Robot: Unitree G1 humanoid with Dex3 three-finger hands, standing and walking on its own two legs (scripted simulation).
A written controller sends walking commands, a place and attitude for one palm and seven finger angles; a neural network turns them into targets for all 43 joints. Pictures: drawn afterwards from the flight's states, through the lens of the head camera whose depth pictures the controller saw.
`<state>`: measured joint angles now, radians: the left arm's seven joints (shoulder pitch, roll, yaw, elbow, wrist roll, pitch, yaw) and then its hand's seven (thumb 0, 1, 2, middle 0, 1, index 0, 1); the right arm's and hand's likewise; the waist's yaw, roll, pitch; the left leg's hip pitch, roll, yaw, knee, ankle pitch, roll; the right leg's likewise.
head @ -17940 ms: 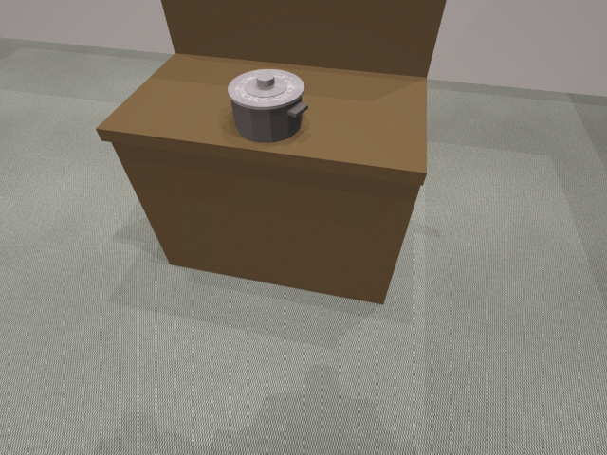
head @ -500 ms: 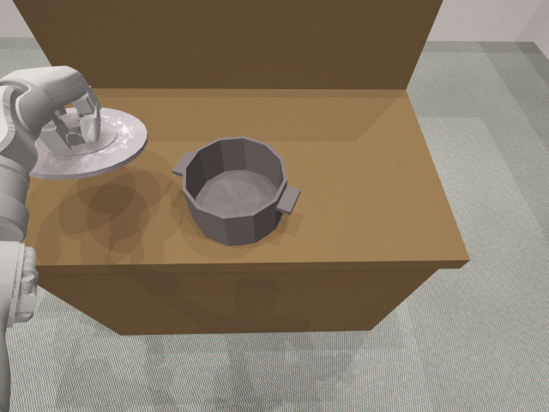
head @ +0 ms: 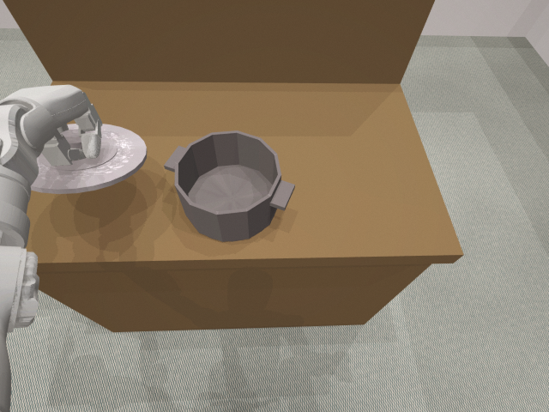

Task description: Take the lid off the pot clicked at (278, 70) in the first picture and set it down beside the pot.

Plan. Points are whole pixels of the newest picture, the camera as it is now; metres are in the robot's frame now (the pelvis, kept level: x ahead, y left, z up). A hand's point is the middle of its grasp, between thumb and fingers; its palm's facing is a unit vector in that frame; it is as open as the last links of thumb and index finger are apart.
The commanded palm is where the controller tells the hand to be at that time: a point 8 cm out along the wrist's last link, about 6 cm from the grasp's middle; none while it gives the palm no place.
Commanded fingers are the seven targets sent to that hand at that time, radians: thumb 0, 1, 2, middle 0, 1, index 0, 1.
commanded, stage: lower the lid onto the table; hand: left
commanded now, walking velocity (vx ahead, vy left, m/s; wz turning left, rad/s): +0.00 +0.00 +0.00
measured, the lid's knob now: (76, 140) +0.50 +0.29 +0.08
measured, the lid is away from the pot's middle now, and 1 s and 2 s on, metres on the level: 0.23 0.23 0.24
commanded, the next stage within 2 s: open the fingers wide in 1.92 s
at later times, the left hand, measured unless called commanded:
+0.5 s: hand (77, 156) +0.48 +0.29 +0.07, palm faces -0.47 -0.07 -0.88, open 3.7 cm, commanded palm +0.50 +0.29 +0.14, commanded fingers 0.00 0.63 1.03 -0.77 -1.05 -1.20 -1.16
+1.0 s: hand (81, 174) +0.47 +0.29 +0.04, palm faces -0.50 -0.08 -0.86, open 3.6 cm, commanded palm +0.51 +0.29 +0.10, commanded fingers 0.00 0.63 1.03 -0.77 -1.05 -1.20 -1.16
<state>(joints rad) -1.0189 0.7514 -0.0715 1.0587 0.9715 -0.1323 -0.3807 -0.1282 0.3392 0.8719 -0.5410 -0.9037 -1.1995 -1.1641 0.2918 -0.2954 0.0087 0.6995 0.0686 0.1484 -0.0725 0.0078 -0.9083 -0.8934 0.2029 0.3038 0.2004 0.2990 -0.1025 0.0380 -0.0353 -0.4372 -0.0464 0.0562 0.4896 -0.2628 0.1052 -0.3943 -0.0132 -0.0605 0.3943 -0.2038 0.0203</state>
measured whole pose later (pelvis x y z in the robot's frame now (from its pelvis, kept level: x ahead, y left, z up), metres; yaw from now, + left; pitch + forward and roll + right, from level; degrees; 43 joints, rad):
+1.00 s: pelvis +0.01 +0.00 -0.01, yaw -1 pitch +17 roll -3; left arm -0.95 0.78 0.00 1.14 1.02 -0.20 -0.31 -0.13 0.35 0.88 -0.53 -0.90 -1.20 -1.16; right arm 0.33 -0.29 0.01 0.71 0.06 0.18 -0.09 0.01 -0.91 -0.89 0.20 0.30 0.20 0.30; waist -0.13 0.03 -0.06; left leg -0.57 -0.02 0.07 0.60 -0.32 0.10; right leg -0.53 0.01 -0.05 0.48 -0.24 0.02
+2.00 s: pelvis -0.01 +0.02 -0.04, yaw -3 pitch +22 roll -6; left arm -1.01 0.80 0.00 1.22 1.06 -0.21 -0.22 -0.12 0.38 0.89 -0.58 -0.95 -1.20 -1.16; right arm 0.37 -0.28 0.01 0.71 0.04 0.20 -0.08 0.00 -0.91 -0.89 0.21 0.30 0.20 0.30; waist -0.17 0.04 -0.09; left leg -0.82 0.00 0.06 0.82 -0.39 0.12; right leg -0.75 0.02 -0.06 0.67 -0.30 0.01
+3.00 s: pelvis -0.03 +0.03 -0.04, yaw -2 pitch +21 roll -6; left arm -1.03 0.76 -0.04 1.22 1.05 -0.17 -0.22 0.01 0.06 0.57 -0.35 -0.92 -0.49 -1.02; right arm 0.38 -0.27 0.02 0.70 0.06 0.21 -0.06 0.00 -0.91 -0.89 0.20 0.30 0.20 0.30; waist -0.15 0.05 -0.11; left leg -0.85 -0.01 0.06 0.87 -0.39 0.14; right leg -0.79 0.01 -0.05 0.72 -0.30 0.00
